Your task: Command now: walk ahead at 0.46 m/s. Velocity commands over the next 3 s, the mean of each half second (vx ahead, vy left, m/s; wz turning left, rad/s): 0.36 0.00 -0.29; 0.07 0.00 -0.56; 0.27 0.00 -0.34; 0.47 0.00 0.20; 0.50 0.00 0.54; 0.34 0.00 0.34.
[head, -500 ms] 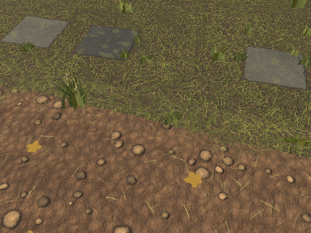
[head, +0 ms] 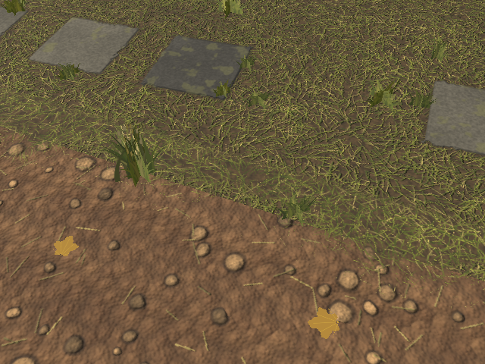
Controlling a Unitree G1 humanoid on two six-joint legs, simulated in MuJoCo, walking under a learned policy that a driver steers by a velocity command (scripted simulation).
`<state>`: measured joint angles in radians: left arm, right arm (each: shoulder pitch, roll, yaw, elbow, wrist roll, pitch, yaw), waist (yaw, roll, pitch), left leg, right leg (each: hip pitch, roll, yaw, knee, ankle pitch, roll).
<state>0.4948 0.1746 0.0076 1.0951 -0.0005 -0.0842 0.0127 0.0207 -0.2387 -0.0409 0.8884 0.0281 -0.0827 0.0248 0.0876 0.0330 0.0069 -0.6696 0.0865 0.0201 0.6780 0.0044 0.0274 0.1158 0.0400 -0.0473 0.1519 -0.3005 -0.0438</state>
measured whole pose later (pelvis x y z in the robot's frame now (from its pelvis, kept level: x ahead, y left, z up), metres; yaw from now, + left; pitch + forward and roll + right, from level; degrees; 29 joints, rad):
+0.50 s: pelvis +0.26 +0.04 +0.00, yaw -11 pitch +1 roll +3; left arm 0.14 0.25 0.07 0.84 -0.01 -0.02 0.00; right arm 0.21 -0.25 -0.05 0.99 -0.01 -0.08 -0.03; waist -0.04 -0.03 0.06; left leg -0.10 -0.03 0.23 0.30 -0.22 0.05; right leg -0.64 -0.10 0.00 0.78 -0.06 -0.01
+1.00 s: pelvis +0.35 +0.01 +0.00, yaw -27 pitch +3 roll +1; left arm 0.17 0.29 0.09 0.67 0.00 0.02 0.04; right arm 0.07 -0.29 -0.06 0.85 0.01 0.00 -0.04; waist 0.02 0.00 0.03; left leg -0.46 -0.01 -0.11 0.76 -0.35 -0.06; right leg -0.41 0.11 0.14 0.46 -0.10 -0.06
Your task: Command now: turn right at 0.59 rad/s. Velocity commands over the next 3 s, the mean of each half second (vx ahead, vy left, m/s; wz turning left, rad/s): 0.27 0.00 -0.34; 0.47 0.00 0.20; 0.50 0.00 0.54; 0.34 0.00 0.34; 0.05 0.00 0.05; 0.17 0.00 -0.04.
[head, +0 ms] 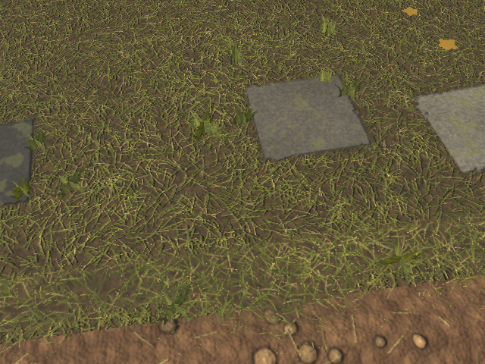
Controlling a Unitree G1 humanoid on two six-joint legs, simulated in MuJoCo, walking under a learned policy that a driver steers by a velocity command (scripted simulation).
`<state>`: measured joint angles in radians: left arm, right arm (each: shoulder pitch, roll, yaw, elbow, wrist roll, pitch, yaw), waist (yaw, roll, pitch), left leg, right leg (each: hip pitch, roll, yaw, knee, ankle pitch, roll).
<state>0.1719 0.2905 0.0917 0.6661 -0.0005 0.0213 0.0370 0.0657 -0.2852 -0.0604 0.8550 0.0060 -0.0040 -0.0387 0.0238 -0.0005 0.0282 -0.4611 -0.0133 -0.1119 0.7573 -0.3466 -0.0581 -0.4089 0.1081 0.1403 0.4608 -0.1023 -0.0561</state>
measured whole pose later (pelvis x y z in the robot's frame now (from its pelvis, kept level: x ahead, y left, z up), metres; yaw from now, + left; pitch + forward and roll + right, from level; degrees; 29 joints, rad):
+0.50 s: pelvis +0.10 -0.01 +0.01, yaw -10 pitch +3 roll +0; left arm 0.14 0.26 0.05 0.64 -0.03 -0.05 -0.02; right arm 0.40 -0.28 -0.06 0.89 0.03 -0.06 0.00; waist -0.11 -0.01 -0.03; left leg -0.06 0.06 0.01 0.33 -0.32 -0.03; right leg -0.43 -0.03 -0.02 0.55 -0.20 -0.01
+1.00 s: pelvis +0.33 -0.06 -0.01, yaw +0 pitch +3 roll -1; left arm 0.38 0.28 0.07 0.81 -0.01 -0.07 0.02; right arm 0.06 -0.26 -0.04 0.70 0.02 -0.06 0.07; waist 0.07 0.03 0.03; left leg -0.64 0.02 0.04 0.61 -0.02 0.08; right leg 0.14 0.01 -0.19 0.23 -0.42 0.01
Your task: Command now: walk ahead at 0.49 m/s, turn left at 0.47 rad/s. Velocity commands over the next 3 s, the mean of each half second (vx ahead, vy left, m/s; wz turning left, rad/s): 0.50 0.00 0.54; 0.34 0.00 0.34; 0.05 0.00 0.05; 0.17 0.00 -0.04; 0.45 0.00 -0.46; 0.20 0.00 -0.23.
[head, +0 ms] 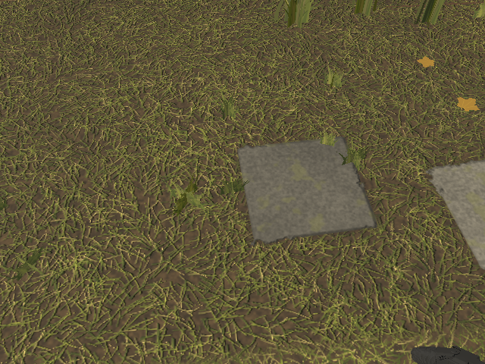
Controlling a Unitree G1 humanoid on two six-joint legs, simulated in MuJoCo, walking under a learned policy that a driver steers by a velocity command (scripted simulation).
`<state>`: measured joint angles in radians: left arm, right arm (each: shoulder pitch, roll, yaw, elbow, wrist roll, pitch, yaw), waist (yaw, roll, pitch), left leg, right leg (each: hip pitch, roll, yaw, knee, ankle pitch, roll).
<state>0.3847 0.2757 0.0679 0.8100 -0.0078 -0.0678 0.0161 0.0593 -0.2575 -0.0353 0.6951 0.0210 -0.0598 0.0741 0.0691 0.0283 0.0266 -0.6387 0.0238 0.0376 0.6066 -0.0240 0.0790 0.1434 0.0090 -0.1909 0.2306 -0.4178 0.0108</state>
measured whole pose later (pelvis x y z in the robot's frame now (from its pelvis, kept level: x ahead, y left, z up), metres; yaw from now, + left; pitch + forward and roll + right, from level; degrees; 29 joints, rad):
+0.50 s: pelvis +0.30 +0.01 +0.01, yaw +17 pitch +3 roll +1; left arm 0.06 0.28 0.03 0.64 -0.01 -0.12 -0.02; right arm 0.36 -0.30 -0.07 0.72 0.03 -0.03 -0.01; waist -0.08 -0.03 0.01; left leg -0.11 -0.12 -0.22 0.49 -0.41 0.06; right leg -0.49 0.00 0.08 0.48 -0.03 0.03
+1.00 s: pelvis +0.50 +0.09 +0.01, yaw +27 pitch +2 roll -1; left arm 0.29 0.30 0.05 0.84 0.00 -0.06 0.00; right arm 0.07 -0.25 -0.04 0.62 -0.02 -0.04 0.01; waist 0.07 0.00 0.04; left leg -0.45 -0.01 -0.01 0.52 -0.10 0.04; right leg -0.19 -0.02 -0.04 0.69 -0.50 0.03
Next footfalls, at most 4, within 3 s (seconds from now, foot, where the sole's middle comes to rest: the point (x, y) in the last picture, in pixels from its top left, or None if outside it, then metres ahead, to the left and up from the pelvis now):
0.04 left None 0.21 0.09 -0.76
0.52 right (295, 345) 0.50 -0.07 -0.76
0.94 left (184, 308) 0.58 0.24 -0.76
1.24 right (275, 293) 0.64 -0.01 -0.76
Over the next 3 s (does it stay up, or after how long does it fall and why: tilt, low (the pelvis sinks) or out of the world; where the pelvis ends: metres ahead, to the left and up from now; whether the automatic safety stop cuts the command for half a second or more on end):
stays up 1.08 0.25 0.01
